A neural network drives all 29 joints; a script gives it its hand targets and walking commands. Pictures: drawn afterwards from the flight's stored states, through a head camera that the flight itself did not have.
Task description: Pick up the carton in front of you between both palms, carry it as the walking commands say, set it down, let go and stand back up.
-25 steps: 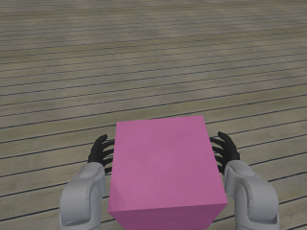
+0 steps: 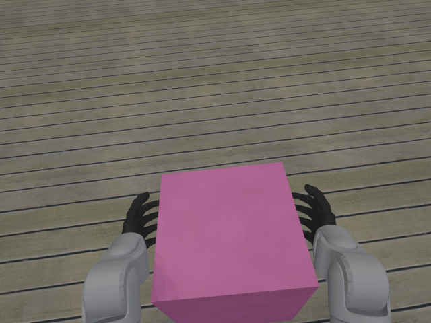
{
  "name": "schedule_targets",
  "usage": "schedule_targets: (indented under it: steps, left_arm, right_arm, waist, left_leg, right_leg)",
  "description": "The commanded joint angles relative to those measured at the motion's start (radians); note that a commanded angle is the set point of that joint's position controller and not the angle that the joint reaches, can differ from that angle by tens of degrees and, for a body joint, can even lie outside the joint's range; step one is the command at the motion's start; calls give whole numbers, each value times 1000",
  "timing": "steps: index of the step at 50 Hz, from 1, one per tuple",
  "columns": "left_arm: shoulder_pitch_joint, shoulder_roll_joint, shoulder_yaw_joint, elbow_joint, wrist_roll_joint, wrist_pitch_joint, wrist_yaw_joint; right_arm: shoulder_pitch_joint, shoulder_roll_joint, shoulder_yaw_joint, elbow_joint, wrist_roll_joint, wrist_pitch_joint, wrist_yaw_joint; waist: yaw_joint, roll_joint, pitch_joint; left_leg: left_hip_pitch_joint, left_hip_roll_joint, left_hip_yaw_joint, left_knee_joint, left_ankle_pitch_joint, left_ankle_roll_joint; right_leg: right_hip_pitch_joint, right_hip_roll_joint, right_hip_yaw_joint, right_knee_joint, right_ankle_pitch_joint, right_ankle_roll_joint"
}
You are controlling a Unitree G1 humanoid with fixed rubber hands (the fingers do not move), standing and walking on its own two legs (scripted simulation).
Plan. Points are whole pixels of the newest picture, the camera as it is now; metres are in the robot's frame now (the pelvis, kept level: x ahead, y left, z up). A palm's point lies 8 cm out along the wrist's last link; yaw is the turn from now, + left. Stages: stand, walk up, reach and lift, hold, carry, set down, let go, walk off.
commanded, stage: carry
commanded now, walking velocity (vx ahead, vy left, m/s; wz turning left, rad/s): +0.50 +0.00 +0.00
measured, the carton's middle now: (230, 251) +0.25 +0.00 -0.01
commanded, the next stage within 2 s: none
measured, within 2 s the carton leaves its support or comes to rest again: neither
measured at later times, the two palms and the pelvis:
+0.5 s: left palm (147, 101) +0.58 +0.19 +0.08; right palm (272, 97) +0.56 -0.11 +0.10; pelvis +0.32 +0.06 +0.00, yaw -4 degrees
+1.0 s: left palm (172, 56) +0.83 +0.16 +0.06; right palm (269, 52) +0.83 -0.14 +0.06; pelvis +0.59 +0.01 -0.01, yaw -1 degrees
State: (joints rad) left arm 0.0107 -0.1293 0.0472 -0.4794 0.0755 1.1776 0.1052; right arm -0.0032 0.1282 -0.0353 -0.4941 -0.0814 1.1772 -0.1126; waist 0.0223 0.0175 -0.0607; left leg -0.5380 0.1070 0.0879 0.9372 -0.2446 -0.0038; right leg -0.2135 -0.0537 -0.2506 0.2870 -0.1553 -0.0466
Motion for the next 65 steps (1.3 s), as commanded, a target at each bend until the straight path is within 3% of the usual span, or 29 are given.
schedule_targets:
  steps: [1, 2, 7, 10, 11, 12, 13, 14, 17, 19, 25, 27, 28, 31, 33, 34, 35, 36, 37, 38, 41, 44, 46, 49, 52, 54, 56, 60, 65]
  left_arm:
    - [-367, -905, -700, -78, -355, -20, -196]
    - [-366, -894, -705, -130, -359, -30, -195]
    - [-418, -823, -701, -192, -369, -1, -175]
    - [-394, -743, -685, -169, -335, 30, -148]
    - [-381, -739, -664, -125, -319, 45, -146]
    - [-429, -722, -666, -133, -310, 52, -143]
    - [-408, -714, -658, -143, -311, 63, -145]
    - [-412, -725, -676, -112, -317, 71, -139]
    - [-524, -902, -718, -127, -372, 47, -154]
    - [-477, -909, -717, -122, -335, 26, -158]
    - [-466, -898, -721, -158, -341, 14, -143]
    - [-410, -874, -713, -128, -326, 25, -139]
    - [-434, -859, -725, -157, -335, 29, -141]
    - [-462, -834, -696, -121, -330, 45, -144]
    - [-413, -841, -693, -129, -347, 46, -151]
    - [-379, -827, -681, -94, -332, 48, -156]
    - [-435, -825, -699, -135, -337, 44, -157]
    - [-407, -801, -669, -96, -321, 51, -157]
    - [-411, -809, -666, -78, -333, 47, -163]
    - [-388, -797, -684, -64, -334, 36, -165]
    - [-398, -938, -658, -58, -332, -8, -182]
    - [-452, -975, -691, -116, -355, -38, -199]
    - [-365, -955, -667, -58, -331, -53, -203]
    - [-343, -923, -699, -97, -340, -66, -199]
    - [-447, -872, -728, -163, -352, -48, -191]
    - [-441, -834, -698, -129, -340, -9, -190]
    - [-443, -812, -682, -122, -327, 12, -177]
    - [-422, -813, -680, -51, -328, 48, -164]
    - [-466, -864, -668, -57, -328, 50, -169]
  right_arm:
    - [-334, 903, 708, -84, 311, -23, 175]
    - [-323, 907, 708, -107, 319, -23, 176]
    - [-371, 812, 718, -185, 336, 12, 170]
    - [-331, 743, 683, -140, 331, 41, 165]
    - [-341, 712, 671, -97, 338, 57, 165]
    - [-330, 710, 650, -90, 328, 61, 170]
    - [-342, 704, 655, -54, 340, 62, 174]
    - [-343, 736, 646, -54, 361, 56, 177]
    - [-411, 826, 647, -108, 368, 37, 189]
    - [-411, 890, 667, -81, 375, 28, 198]
    - [-388, 844, 665, -130, 373, 22, 210]
    - [-341, 786, 650, -103, 354, 34, 203]
    - [-349, 762, 650, -126, 356, 35, 203]
    - [-368, 781, 645, -82, 348, 49, 193]
    - [-354, 774, 657, -109, 347, 50, 185]
    - [-366, 766, 673, -104, 339, 50, 184]
    - [-355, 778, 654, -78, 342, 51, 183]
    - [-347, 767, 648, -53, 322, 50, 187]
    - [-355, 812, 668, -37, 336, 58, 190]
    - [-304, 835, 665, -26, 342, 55, 196]
    - [-402, 905, 696, -69, 339, 14, 199]
    - [-346, 977, 690, -27, 331, -26, 201]
    - [-310, 954, 693, -3, 305, -42, 200]
    - [-335, 923, 714, -99, 337, -56, 193]
    - [-369, 855, 712, -116, 319, -29, 193]
    - [-383, 829, 673, -78, 316, 1, 185]
    - [-342, 827, 649, -27, 310, 24, 185]
    - [-365, 807, 634, -4, 326, 46, 188]
    - [-432, 854, 639, -34, 346, 49, 196]
  waist:
    - [-9, -155, -190]
    - [-9, -121, -205]
    - [-14, -202, -128]
    - [-22, -169, -132]
    - [-35, -109, -163]
    - [-53, 8, -216]
    - [-62, 246, -268]
    - [-46, 294, -276]
    - [-34, 70, -255]
    - [-33, 97, -262]
    - [-34, 143, -197]
    - [-38, 103, -146]
    - [-40, 131, -132]
    - [-44, 132, -71]
    - [-29, 174, -134]
    - [-21, 104, -153]
    - [-11, 97, -186]
    - [4, 8, -271]
    - [0, -243, -323]
    - [-3, -232, -391]
    - [-16, -99, -340]
    - [-21, -85, -322]
    - [-12, -161, -313]
    - [-12, -162, -335]
    - [-14, -80, -247]
    - [-15, 61, -190]
    - [-23, 0, -210]
    - [-18, 37, -270]
    - [-18, 13, -303]
  left_leg:
    - [-74, 8, 26, -205, 81, -17]
    - [-35, -4, 39, -270, 93, -25]
    - [-18, 8, 45, -411, 173, 5]
    - [189, -52, 168, -472, 181, 14]
    - [349, -102, 212, -524, 125, 7]
    - [521, -27, 101, -526, 48, 10]
    - [685, 267, -418, -694, -104, 143]
    - [719, 338, -568, -764, 29, 160]
    - [578, 265, -292, -726, 181, 120]
    - [563, 210, -121, -736, 212, 87]
    - [685, 189, -27, -771, 294, 129]
    - [628, 178, -5, -794, 306, 136]
    - [643, 149, 35, -794, 292, 121]
    - [622, 123, 93, -721, 656, 95]
    - [609, 110, 140, -610, 678, 55]
    - [579, 80, 172, -493, 758, 22]
    - [490, 55, 170, -362, 718, -8]
    - [343, 29, 152, -199, 391, -51]
    - [107, -90, 99, 72, -247, -70]
    - [70, -99, -1, 226, -335, -60]
    - [128, 18, -93, 31, -243, 4]
    - [242, -30, -21, -232, -196, -22]
    - [214, -50, 18, -346, -153, -29]
    - [299, -15, 30, -516, 57, -27]
    - [393, 47, 34, -555, 172, -52]
    - [321, 103, -22, -527, 285, -16]
    - [322, 94, -27, -512, 331, -12]
    - [381, 92, -2, -460, 612, -2]
    - [442, 96, -7, -438, 768, 14]
  right_leg:
    - [255, -224, 182, -154, 129, -85]
    - [257, -219, 147, -152, 123, -85]
    - [273, -230, 105, -122, 187, -41]
    - [226, -177, 20, 54, 331, -2]
    - [174, -137, -12, 220, 410, 16]
    - [52, -105, -6, 415, 302, 51]
    - [-257, 14, 0, 756, 9, 99]
    - [-379, 19, 142, 886, -298, 80]
    - [-388, -103, 237, 866, -189, 27]
    - [-356, -97, 201, 784, -103, 28]
    - [-504, -71, 136, 551, 0, 69]
    - [-470, -72, 109, 446, 48, 64]
    - [-452, -64, 99, 367, 72, 67]
    - [-360, 16, 4, 247, 114, 53]
    - [-167, 21, -5, 186, 193, 46]
    - [-40, 79, -62, 95, 265, 43]
    - [158, 62, -46, 77, 359, 41]
    - [354, -109, 111, 102, 667, 34]
    - [537, -365, 436, 134, 1007, -93]
    - [520, -408, 521, 62, 884, -199]
    - [277, -309, 338, -38, 485, -112]
    - [191, -241, 191, -57, 469, -80]
    - [229, -219, 169, -34, 473, -84]
    - [164, -206, 139, 12, 288, -61]
    - [3, -140, 106, 42, 46, 7]
    - [32, -126, 123, 86, 84, 35]
    - [56, -116, 128, 125, 152, 50]
    - [89, -123, 120, 206, 412, 56]
    - [59, -104, 117, 226, 372, 66]
